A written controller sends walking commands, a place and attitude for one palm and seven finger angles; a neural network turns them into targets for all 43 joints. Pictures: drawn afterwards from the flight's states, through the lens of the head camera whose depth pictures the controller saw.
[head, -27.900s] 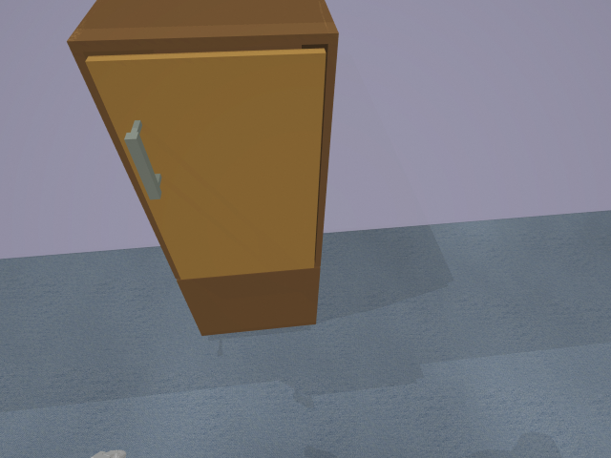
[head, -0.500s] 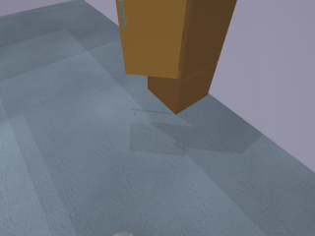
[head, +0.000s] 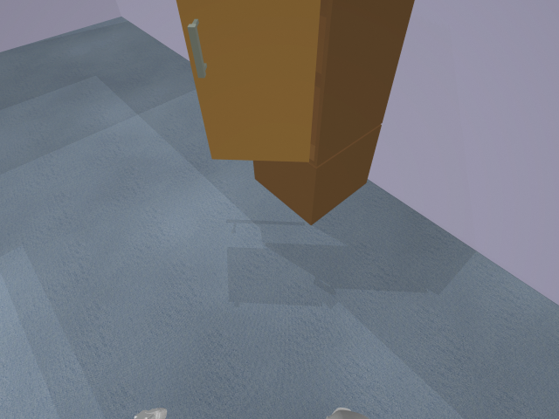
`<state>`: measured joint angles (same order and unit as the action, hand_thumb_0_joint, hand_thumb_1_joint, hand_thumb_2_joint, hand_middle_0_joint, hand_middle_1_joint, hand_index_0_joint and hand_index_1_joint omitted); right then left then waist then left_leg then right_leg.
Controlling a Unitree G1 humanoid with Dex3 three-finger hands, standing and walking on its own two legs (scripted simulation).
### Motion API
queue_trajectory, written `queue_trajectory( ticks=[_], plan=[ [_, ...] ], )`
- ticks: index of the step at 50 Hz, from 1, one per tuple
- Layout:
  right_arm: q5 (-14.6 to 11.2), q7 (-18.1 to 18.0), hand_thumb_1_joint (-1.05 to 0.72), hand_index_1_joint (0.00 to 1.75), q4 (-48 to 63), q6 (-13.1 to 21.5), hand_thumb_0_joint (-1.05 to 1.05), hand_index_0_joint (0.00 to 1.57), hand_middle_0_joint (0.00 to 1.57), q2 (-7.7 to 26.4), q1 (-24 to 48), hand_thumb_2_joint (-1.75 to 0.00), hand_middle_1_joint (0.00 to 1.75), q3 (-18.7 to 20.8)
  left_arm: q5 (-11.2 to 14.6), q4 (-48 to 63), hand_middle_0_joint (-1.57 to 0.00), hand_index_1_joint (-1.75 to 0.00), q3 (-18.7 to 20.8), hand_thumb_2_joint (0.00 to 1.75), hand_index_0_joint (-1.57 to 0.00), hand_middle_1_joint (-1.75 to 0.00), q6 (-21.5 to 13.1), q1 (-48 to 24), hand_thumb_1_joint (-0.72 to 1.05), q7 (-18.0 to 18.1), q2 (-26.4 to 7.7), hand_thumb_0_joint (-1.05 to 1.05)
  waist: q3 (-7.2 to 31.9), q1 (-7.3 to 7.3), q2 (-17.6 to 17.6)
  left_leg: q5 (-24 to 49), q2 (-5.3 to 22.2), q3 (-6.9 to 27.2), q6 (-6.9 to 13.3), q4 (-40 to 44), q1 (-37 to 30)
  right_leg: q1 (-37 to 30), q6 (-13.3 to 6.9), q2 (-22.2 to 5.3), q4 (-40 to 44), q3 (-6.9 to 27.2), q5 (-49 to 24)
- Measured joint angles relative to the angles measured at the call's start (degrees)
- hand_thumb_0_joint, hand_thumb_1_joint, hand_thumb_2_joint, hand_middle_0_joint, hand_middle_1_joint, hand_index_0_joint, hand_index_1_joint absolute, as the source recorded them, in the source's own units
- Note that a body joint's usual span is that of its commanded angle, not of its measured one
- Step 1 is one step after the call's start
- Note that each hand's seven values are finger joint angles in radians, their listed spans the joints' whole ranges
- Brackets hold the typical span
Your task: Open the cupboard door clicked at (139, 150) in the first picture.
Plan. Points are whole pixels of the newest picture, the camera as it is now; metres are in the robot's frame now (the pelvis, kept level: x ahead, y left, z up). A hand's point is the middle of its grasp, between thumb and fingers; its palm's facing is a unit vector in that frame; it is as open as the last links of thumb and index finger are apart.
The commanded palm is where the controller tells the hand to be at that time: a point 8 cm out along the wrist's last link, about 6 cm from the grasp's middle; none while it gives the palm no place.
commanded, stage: take the last steps up to it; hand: left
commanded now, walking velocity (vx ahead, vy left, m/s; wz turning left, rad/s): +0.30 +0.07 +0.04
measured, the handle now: (198, 48) +0.98 +0.25 +0.05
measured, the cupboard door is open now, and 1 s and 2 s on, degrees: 45 45 45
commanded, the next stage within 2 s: come to a stop and stand still in 0.88 s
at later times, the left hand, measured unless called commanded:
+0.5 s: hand out of the picture +0.11 +0.20 -0.18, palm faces +0.16 -0.98 -0.14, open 7.3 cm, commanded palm none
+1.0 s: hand (191, 256) +0.45 +0.21 -0.16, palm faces +0.02 -0.97 -0.24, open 7.3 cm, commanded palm none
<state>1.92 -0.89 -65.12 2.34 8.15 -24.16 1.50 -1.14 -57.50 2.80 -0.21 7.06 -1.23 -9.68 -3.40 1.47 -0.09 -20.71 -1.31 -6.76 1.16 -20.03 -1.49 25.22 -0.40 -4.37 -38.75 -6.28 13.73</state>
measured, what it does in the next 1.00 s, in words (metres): walks ahead: right foot, then left foot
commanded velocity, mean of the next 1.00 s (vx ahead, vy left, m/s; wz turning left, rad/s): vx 0.23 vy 0.04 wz -0.01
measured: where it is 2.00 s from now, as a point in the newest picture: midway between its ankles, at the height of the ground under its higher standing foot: (278, 372)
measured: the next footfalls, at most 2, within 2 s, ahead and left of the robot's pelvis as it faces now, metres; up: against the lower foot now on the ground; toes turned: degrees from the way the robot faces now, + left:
right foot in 0.04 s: +0.13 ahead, -0.10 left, +0.00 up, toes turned -7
left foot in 0.48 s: +0.29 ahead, +0.16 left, +0.00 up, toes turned +10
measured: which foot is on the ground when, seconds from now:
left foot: down 0.00-0.04, up 0.06-0.46, down 0.48-0.92, up 0.94-1.00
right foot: up 0.00-0.02, down 0.04-0.50, up 0.52-0.90, down 0.92-1.00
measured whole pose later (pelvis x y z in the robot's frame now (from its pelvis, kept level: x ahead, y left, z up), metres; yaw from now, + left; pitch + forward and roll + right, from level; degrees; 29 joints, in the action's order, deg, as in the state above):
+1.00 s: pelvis +0.35 +0.03 +0.00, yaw +1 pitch -1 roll +1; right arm 1.1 -0.4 -66.2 0.1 8.8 -21.0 2.2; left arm -0.9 -57.8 2.8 -3.6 7.2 0.2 -9.4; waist -4.4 1.6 2.2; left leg -28.7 2.6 -5.1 -0.4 -52.5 15.2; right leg 18.2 -3.1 -2.6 -34.1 -7.9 15.4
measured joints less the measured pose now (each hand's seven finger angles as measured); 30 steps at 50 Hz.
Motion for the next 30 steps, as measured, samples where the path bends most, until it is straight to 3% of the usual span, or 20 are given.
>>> queue_trajectory(
  ticks=[2,4,6,8,11,15,23,25,27,30],
  plan=[
    [-0.3,0.1,-0.91,0.30,-0.9,-0.1,0.00,0.20,0.20,-0.2,-1.6,-0.89,0.30,0.0,-0.2,1.0,-0.20,-0.30,0.0,0.90,-0.20,-0.29,-1.3,-0.9,0.91,-0.1,0.0,0.00,-0.2,0.38,0.2,-4.3,0.8,0.3,-0.5,-7.2,1.8,-3.6,-1.7,0.9,4.4,-0.3,-0.4],
    [-0.8,0.3,-0.91,0.30,-1.9,-1.0,0.00,0.20,0.20,-0.1,-0.7,-0.89,0.30,0.2,0.1,1.5,-0.20,-0.30,0.1,0.90,-0.20,-0.29,-3.0,-1.6,0.91,0.3,0.7,0.00,-1.5,0.31,1.3,-7.9,1.7,2.5,-0.1,-24.9,8.6,-4.0,-3.2,1.7,1.8,-1.4,1.2],
    [-0.9,0.5,-0.91,0.30,-2.1,-1.8,0.01,0.20,0.20,0.2,1.0,-0.89,0.30,0.8,0.4,1.5,-0.20,-0.30,-0.1,0.90,-0.20,-0.29,-3.5,-0.8,0.91,0.9,1.4,0.00,-2.0,0.23,1.7,-5.3,2.2,4.1,-0.1,-39.3,15.9,-6.3,-3.4,2.3,3.1,-2.1,1.7],
    [-0.7,0.6,-0.91,0.30,-1.4,-2.1,0.01,0.20,0.20,0.6,3.0,-0.89,0.30,1.2,0.5,0.7,-0.20,-0.30,-0.2,0.90,-0.20,-0.29,-3.5,0.9,0.91,1.5,2.1,0.00,-1.6,0.28,1.8,-0.5,3.7,4.5,-0.7,-44.0,21.9,-9.1,-2.9,2.9,7.0,-2.6,0.6],
    [-0.4,0.8,-0.91,0.30,0.6,-2.1,0.01,0.19,0.20,0.5,5.8,-0.89,0.30,1.6,0.8,-0.2,-0.21,-0.30,1.3,0.90,-0.20,-0.29,-4.3,3.4,0.96,2.7,1.2,-0.02,-0.2,-0.02,1.2,3.9,6.1,4.5,-2.0,-40.1,27.8,-12.9,-3.0,3.5,13.1,-3.2,-0.8],
    [-0.2,1.3,-0.91,0.30,3.1,-2.0,0.01,0.19,0.20,0.6,9.3,-0.90,0.30,2.0,0.3,-2.9,-0.21,-0.30,0.9,0.90,-0.20,-0.29,-4.1,6.5,0.96,2.0,0.1,-0.02,1.0,-0.93,0.4,7.3,7.5,3.6,-3.2,-29.7,30.5,-16.9,-2.3,3.3,17.8,-3.5,-1.0],
    [-0.3,2.3,-0.92,0.30,6.0,-1.0,0.01,0.19,0.20,2.7,15.2,-0.90,0.30,2.2,-0.1,-7.7,-0.20,-0.30,0.2,0.90,-0.20,-0.29,-2.8,13.2,0.93,1.2,0.6,0.00,0.7,-4.04,-1.2,8.5,5.6,1.0,-2.6,-12.9,24.7,-22.1,1.5,0.8,15.9,-3.2,5.5],
    [0.0,2.0,-0.92,0.30,7.0,0.5,0.01,0.19,0.20,3.2,16.0,-0.90,0.30,2.0,0.1,-8.4,-0.20,-0.30,0.2,0.90,-0.20,-0.29,-2.1,14.8,0.92,1.1,0.9,0.00,0.7,-4.00,-1.3,11.0,4.8,0.3,-0.9,-10.0,22.3,-20.1,1.7,-0.4,8.4,-2.6,9.7],
    [0.3,1.2,-0.92,0.30,7.8,1.4,0.00,0.19,0.20,2.5,16.6,-0.90,0.30,1.6,0.2,-8.8,-0.20,-0.30,0.1,0.90,-0.20,-0.29,-1.0,14.4,0.92,1.1,0.6,0.00,-0.5,-3.89,-2.4,9.0,4.0,-0.9,0.8,-13.4,22.2,-13.9,0.3,-1.0,-7.7,0.6,14.1],
    [0.1,0.3,-0.91,0.30,8.1,1.6,0.00,0.20,0.20,1.2,15.3,-0.89,0.30,1.0,0.1,-8.4,-0.20,-0.30,0.3,0.90,-0.20,-0.29,-0.2,12.3,0.92,1.0,0.2,0.01,-0.6,-3.78,-2.7,7.1,3.3,-2.1,1.2,-11.3,19.0,-4.4,-0.6,-0.7,-24.4,2.6,10.8]
  ],
)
